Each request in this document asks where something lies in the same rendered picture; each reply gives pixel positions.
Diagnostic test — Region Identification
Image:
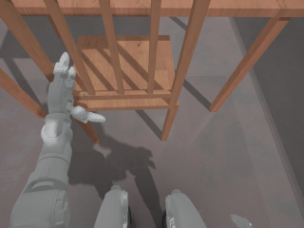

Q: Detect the robot right thigh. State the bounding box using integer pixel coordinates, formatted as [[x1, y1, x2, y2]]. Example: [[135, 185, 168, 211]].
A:
[[165, 193, 207, 228]]

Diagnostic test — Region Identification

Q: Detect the chair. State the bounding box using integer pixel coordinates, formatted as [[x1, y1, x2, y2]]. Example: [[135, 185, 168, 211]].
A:
[[0, 0, 211, 144]]

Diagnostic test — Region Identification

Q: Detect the robot thigh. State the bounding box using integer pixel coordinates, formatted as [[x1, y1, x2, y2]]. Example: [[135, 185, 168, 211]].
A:
[[165, 193, 207, 228], [93, 189, 128, 228]]

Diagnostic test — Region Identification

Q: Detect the left robot hand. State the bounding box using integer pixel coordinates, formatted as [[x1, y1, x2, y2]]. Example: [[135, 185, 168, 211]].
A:
[[47, 52, 105, 124]]

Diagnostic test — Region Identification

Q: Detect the robot left forearm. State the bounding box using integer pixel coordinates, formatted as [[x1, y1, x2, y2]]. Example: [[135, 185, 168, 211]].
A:
[[9, 112, 73, 227]]

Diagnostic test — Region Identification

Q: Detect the table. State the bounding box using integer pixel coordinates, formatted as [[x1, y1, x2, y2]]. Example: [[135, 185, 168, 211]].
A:
[[0, 0, 304, 119]]

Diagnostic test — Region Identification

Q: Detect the right robot hand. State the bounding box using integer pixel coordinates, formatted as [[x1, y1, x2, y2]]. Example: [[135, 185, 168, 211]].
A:
[[231, 214, 253, 228]]

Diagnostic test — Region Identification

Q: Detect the left robot upper arm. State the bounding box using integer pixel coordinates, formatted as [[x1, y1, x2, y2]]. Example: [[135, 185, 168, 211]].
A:
[[9, 189, 70, 228]]

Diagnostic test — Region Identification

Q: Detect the robot left thigh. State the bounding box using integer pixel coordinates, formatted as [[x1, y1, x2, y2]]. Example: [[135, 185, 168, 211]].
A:
[[93, 189, 128, 228]]

